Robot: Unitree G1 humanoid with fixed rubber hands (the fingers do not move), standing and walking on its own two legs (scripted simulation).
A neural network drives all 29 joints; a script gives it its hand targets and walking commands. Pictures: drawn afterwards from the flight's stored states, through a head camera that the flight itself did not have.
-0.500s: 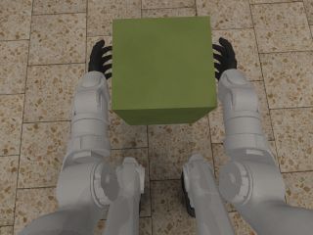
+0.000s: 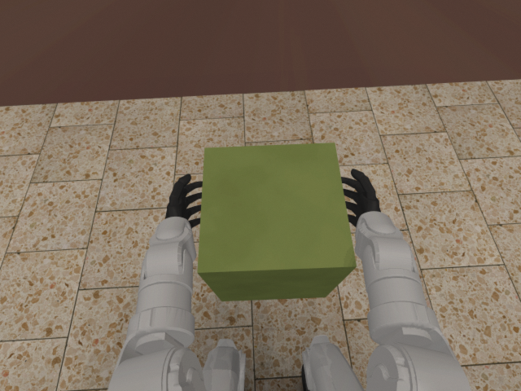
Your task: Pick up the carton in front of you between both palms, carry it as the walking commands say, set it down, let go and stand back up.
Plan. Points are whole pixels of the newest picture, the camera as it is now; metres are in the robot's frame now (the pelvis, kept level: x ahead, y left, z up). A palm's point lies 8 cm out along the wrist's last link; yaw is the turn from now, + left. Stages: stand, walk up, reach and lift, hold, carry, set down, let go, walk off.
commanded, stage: reach and lift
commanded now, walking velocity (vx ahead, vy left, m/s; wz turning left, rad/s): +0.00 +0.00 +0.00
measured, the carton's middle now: (271, 231) +0.40 +0.00 -0.09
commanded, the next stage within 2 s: hold in 1.50 s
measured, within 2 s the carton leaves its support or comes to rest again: neither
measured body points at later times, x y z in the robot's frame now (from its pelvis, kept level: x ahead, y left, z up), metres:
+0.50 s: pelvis +0.04 +0.00 +0.10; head +0.03 +0.00 +0.55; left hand +0.35 +0.15 +0.11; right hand +0.35 -0.15 +0.11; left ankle +0.06 +0.13 -0.64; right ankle +0.06 -0.13 -0.64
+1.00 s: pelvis +0.03 +0.00 +0.10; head +0.02 +0.00 +0.55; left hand +0.35 +0.15 +0.12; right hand +0.35 -0.15 +0.13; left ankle +0.06 +0.13 -0.64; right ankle +0.06 -0.13 -0.64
